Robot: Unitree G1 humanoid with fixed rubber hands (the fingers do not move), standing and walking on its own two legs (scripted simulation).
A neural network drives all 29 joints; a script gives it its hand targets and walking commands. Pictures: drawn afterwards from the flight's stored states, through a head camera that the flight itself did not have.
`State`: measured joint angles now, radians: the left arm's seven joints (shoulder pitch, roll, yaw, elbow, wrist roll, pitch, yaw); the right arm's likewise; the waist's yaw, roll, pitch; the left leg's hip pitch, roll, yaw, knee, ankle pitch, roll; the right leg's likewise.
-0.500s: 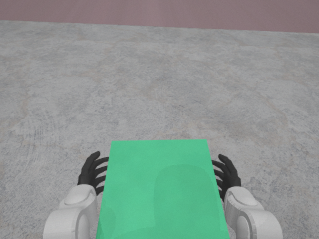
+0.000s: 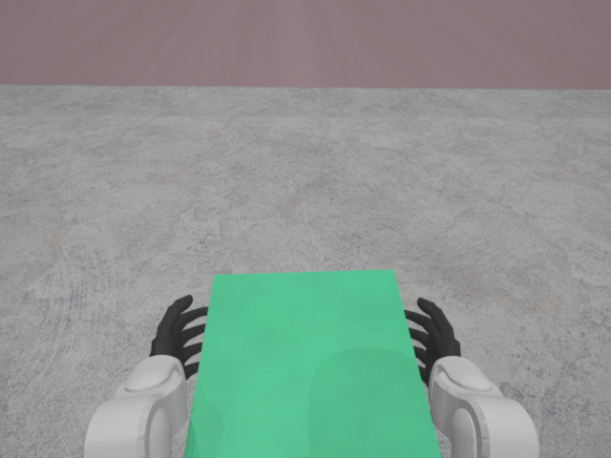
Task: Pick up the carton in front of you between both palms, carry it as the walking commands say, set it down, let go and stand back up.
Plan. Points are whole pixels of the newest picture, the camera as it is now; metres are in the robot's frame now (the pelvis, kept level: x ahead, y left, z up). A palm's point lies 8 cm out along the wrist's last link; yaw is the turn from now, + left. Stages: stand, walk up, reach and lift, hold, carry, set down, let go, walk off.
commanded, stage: carry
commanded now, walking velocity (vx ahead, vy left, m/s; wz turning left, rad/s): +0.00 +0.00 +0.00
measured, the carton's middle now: (307, 399) +0.23 +0.00 +0.02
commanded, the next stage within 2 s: hold in 0.96 s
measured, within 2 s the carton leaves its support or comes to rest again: neither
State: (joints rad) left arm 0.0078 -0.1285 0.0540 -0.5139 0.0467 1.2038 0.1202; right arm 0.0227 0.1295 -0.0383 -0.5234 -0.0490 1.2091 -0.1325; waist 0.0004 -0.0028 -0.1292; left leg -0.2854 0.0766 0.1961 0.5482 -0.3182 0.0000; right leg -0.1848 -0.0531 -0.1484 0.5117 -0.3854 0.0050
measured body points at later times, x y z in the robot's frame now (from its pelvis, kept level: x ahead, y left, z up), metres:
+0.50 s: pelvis -0.04 +0.00 +0.00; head -0.06 +0.00 +0.45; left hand +0.24 +0.15 +0.05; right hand +0.24 -0.15 +0.05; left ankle -0.02 +0.11 -0.73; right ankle -0.08 -0.10 -0.73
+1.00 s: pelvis -0.05 +0.00 +0.01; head -0.06 +0.00 +0.46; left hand +0.25 +0.15 +0.04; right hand +0.25 -0.15 +0.04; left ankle -0.03 +0.11 -0.73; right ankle -0.08 -0.11 -0.73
